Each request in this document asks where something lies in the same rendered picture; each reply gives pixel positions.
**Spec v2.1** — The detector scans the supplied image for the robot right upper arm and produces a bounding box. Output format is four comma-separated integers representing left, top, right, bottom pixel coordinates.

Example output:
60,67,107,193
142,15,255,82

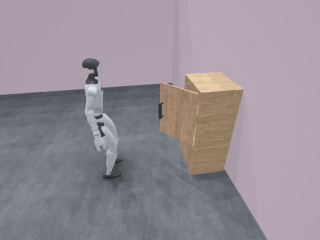
85,85,98,115

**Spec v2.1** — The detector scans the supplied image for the robot left foot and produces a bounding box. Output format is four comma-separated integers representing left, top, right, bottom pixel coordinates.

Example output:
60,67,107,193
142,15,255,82
106,157,123,163

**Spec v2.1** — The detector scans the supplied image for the cupboard door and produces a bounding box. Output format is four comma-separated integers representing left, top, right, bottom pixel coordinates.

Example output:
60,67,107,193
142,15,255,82
160,82,199,146

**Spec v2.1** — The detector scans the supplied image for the right robot forearm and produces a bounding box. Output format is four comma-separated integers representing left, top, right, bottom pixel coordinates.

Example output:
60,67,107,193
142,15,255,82
86,111,101,138

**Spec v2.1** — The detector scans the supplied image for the handle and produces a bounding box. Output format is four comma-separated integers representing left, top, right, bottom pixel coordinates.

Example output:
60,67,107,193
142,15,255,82
158,102,163,119

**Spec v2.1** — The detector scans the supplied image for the robot right shin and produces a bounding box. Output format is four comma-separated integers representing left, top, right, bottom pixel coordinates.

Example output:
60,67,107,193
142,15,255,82
106,152,118,175

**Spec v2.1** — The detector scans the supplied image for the robot right hand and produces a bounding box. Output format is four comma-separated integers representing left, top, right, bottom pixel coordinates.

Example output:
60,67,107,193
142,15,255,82
94,136,107,153

